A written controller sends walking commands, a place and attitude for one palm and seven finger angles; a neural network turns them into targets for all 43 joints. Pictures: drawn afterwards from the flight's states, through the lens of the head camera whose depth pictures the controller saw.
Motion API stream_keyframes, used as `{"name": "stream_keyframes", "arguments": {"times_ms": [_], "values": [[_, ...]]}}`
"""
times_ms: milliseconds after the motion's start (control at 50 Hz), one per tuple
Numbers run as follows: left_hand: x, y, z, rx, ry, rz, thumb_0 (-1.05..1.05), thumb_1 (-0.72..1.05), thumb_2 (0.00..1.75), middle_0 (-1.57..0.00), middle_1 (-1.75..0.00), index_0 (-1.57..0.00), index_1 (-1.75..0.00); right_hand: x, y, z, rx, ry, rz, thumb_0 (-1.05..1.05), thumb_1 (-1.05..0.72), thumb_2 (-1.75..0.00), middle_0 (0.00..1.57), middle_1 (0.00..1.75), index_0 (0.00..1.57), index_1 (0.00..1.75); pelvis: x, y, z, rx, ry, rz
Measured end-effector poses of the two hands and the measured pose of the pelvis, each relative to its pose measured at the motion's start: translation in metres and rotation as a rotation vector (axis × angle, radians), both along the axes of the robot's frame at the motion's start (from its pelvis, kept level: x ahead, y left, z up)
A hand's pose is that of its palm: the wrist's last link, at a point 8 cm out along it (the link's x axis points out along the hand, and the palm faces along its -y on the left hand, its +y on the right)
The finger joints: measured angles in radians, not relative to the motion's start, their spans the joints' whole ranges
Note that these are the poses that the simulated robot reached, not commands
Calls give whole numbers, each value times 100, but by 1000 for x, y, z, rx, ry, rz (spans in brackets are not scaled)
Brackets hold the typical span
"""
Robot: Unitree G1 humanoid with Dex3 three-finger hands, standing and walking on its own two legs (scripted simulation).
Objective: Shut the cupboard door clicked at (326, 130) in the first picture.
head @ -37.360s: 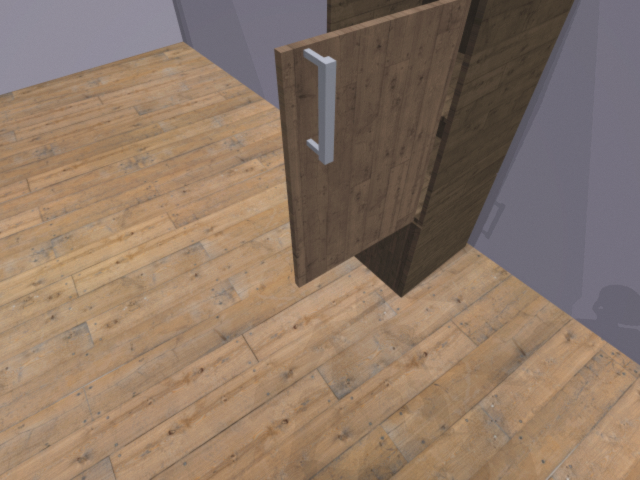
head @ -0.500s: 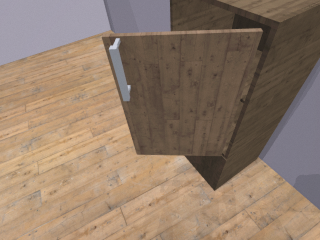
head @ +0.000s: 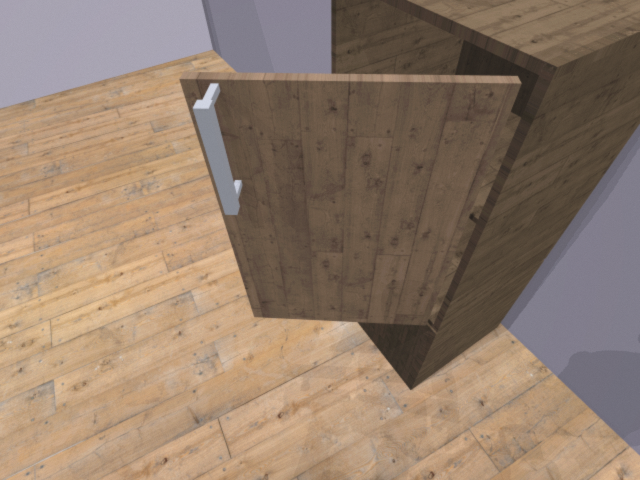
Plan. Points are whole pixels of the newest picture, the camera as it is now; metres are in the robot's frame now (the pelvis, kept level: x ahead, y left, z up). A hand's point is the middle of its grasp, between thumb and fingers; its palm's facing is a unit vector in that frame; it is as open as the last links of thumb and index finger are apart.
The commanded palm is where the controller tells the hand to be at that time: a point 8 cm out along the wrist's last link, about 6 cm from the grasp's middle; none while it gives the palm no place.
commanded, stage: come to a stop and stand still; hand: left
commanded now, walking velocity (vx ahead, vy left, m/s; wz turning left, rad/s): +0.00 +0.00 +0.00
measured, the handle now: (223, 154) +0.48 +0.16 +0.16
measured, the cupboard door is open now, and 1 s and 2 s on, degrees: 54 54 54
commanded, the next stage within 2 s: look again from close up in 0.12 s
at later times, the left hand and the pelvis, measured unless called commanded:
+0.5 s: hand out of the picture +0.05 +0.19 -0.17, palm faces +0.01 -0.97 -0.25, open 7.4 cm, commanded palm none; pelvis +0.01 -0.01 +0.00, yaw +1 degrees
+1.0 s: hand (163, 408) +0.20 +0.19 +0.02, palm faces +0.22 -0.97 -0.07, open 7.1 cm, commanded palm +0.10 +0.24 -0.04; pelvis -0.01 +0.01 -0.02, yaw +3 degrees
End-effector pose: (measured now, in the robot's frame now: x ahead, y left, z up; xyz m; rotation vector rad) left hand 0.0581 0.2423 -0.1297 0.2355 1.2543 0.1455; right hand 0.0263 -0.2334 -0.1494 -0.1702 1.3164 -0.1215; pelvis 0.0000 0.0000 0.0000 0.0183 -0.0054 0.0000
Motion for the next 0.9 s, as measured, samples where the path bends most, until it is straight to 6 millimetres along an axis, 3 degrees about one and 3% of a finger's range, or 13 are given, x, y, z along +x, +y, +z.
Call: {"name": "stream_keyframes", "arguments": {"times_ms": [460,800,840,900], "values": [[-12,-7,-4,-1,55,48,0,91,90,-20,-30,-20,-30,10,-17,3,-27,43,18,0,-91,-90,20,30,20,30,12,-12,1,-5,0,16],[-20,-9,-7,-18,47,59,0,91,90,-20,-30,-20,-30,4,-7,5,-18,45,13,0,-91,-90,20,30,20,30,9,-9,2,-14,0,21],[3,1,10,-26,-146,148,1,90,90,-20,-30,-21,-30,12,-9,8,-63,-66,7,0,-91,-90,20,30,21,30,4,-7,-3,-14,-17,12],[53,9,70,11,-580,149,2,91,90,-21,-31,-21,-31,35,-10,13,-76,-288,4,1,-91,-90,20,30,20,30,1,0,-10,-17,-16,40]]}}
